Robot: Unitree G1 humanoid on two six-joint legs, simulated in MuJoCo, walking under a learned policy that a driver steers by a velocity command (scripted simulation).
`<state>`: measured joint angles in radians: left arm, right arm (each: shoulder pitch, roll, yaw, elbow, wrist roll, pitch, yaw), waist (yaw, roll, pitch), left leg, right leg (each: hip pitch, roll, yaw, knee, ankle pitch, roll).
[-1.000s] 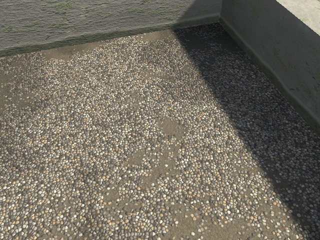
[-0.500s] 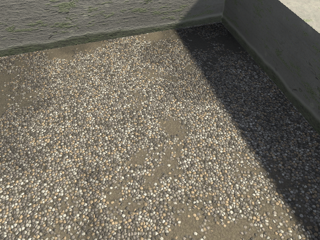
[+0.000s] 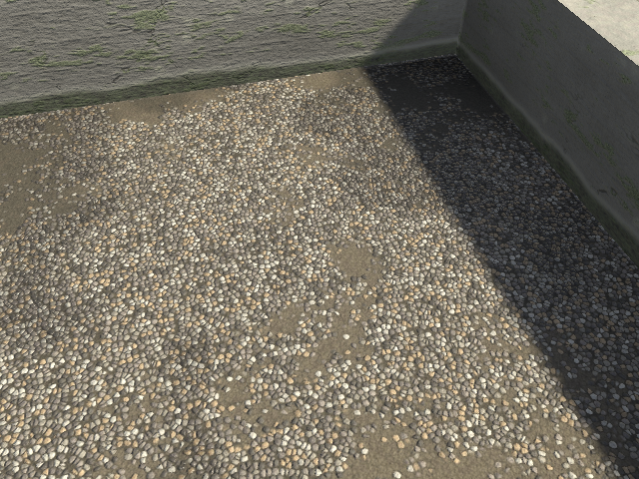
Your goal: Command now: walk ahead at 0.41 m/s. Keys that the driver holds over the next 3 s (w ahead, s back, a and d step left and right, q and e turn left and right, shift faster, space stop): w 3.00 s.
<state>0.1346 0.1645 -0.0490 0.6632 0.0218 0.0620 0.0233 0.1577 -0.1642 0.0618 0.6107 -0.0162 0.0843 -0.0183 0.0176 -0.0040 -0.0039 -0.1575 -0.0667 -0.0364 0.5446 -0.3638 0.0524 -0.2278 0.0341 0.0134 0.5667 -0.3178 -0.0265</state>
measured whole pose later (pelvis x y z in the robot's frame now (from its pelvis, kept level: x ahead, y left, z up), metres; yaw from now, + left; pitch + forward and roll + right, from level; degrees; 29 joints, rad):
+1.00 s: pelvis +0.00 -0.02 -0.01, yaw +0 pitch -2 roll +0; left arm 0.11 0.15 -0.05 0.61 0.01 0.06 0.02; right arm 0.15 -0.15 0.05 0.61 -0.02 0.07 -0.02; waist 0.02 -0.01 0.00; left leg -0.17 -0.04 -0.04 0.63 -0.42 0.03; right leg -0.24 0.06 0.00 0.64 -0.37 -0.05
